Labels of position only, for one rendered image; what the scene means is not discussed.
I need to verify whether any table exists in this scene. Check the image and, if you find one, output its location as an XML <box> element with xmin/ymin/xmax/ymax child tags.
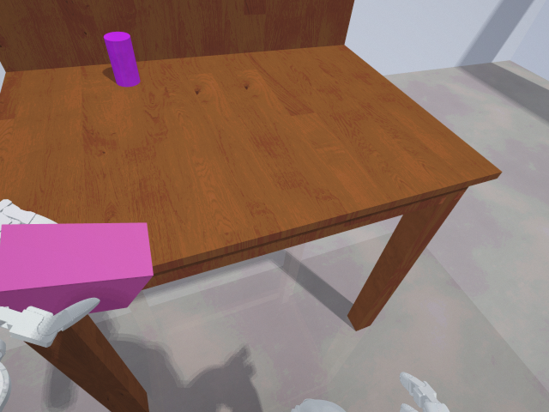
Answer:
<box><xmin>0</xmin><ymin>0</ymin><xmax>502</xmax><ymax>412</ymax></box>

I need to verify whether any sponge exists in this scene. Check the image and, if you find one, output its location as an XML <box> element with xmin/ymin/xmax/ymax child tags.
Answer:
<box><xmin>0</xmin><ymin>222</ymin><xmax>154</xmax><ymax>316</ymax></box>

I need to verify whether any right robot hand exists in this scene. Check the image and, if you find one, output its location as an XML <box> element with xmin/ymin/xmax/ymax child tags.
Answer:
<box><xmin>400</xmin><ymin>372</ymin><xmax>449</xmax><ymax>412</ymax></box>

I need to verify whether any left robot hand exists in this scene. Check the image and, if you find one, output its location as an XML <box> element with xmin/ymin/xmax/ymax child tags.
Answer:
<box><xmin>0</xmin><ymin>199</ymin><xmax>100</xmax><ymax>348</ymax></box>

